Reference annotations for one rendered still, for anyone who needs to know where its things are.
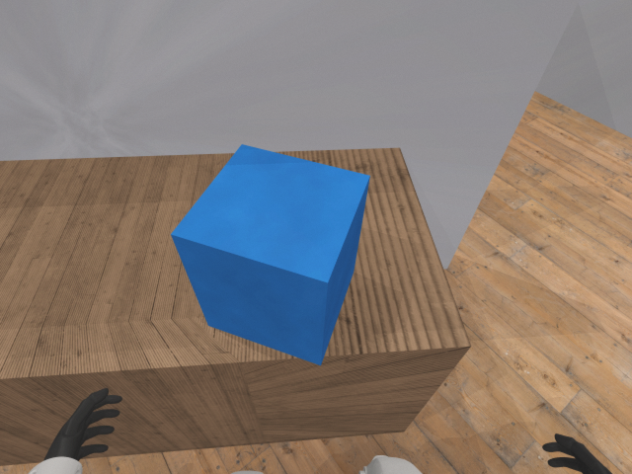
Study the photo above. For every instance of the pedestal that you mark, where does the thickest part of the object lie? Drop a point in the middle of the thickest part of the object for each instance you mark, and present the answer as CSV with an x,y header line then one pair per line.
x,y
94,295

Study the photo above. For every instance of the robot left hand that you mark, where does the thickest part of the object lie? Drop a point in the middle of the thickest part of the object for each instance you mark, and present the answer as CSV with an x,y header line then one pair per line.
x,y
74,432

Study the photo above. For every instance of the robot right hand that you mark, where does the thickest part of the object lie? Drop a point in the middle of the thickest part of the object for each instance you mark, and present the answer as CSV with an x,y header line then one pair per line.
x,y
584,461

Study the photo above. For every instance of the carton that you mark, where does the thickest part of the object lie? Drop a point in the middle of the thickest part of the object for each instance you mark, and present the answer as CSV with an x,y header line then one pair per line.
x,y
270,249

